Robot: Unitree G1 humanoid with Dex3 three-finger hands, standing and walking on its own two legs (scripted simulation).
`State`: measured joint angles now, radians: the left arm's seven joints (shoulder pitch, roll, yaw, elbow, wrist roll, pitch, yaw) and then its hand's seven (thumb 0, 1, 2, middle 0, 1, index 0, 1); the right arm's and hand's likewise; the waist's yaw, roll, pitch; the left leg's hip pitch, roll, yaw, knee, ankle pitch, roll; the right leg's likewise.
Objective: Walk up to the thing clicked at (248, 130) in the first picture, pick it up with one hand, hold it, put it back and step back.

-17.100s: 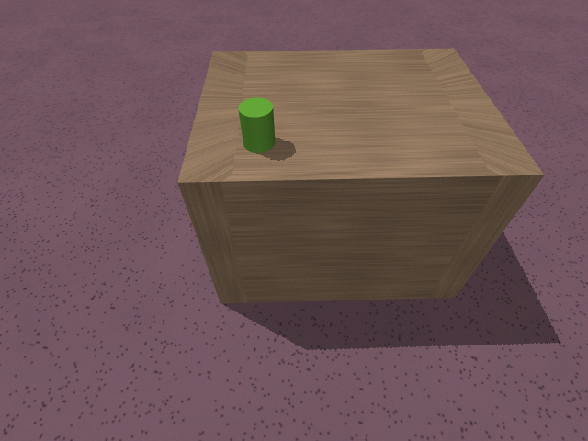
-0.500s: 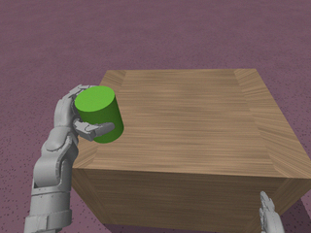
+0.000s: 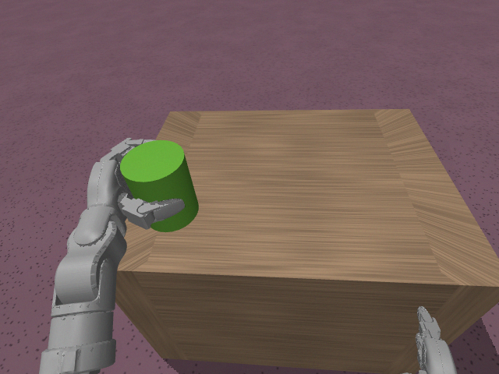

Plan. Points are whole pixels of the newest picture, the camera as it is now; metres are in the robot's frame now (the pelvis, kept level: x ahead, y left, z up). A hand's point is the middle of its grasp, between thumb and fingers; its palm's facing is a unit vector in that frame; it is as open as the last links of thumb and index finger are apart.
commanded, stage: hold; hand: left
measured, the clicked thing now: (163, 187) +0.34 +0.15 +0.17
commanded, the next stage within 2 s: crouch in 0.72 s
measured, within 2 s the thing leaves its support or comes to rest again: neither
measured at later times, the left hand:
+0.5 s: hand (150, 174) +0.35 +0.17 +0.19, palm faces +0.16 -0.99 +0.01, open 11.8 cm
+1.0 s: hand (150, 174) +0.35 +0.17 +0.19, palm faces +0.15 -0.99 +0.01, open 11.8 cm
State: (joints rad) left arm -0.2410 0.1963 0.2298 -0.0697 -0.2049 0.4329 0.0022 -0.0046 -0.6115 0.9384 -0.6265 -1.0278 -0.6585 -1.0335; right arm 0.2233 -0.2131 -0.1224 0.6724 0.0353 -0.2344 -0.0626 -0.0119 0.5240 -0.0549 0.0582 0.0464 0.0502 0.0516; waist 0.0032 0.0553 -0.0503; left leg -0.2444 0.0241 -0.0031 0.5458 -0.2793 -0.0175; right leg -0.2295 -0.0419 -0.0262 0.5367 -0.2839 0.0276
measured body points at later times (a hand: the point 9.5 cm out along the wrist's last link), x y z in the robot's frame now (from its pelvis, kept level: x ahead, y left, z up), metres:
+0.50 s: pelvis +0.00 +0.00 +0.00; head -0.02 -0.02 +0.45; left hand +0.33 +0.22 +0.19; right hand +0.17 -0.26 -0.07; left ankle +0.01 +0.13 -0.73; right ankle +0.00 -0.14 -0.73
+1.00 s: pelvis +0.00 +0.00 +0.00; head -0.03 -0.02 +0.45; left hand +0.33 +0.23 +0.19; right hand +0.17 -0.26 -0.08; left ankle +0.01 +0.13 -0.73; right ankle +0.00 -0.14 -0.73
